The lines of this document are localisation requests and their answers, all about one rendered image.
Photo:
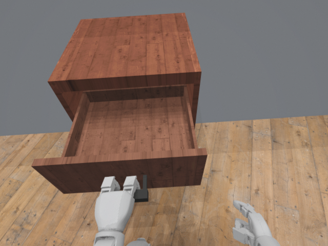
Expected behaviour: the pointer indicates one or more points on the right robot hand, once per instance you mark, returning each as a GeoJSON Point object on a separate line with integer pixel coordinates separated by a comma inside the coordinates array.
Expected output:
{"type": "Point", "coordinates": [247, 233]}

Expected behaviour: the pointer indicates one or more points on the handle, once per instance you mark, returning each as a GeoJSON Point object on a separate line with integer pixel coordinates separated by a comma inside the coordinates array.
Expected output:
{"type": "Point", "coordinates": [142, 195]}

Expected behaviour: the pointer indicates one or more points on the left robot forearm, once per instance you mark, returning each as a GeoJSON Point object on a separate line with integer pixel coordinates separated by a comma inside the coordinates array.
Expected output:
{"type": "Point", "coordinates": [109, 238]}

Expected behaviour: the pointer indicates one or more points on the cabinet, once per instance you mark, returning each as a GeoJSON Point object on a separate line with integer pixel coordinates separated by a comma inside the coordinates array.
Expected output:
{"type": "Point", "coordinates": [127, 52]}

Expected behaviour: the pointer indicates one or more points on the drawer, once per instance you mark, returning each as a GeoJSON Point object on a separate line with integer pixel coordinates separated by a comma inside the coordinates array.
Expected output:
{"type": "Point", "coordinates": [128, 132]}

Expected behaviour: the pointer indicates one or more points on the right robot forearm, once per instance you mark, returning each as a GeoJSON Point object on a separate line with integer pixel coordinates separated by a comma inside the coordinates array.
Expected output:
{"type": "Point", "coordinates": [266, 241]}

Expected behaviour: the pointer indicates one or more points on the left robot hand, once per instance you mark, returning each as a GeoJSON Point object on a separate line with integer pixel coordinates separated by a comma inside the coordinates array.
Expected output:
{"type": "Point", "coordinates": [113, 207]}

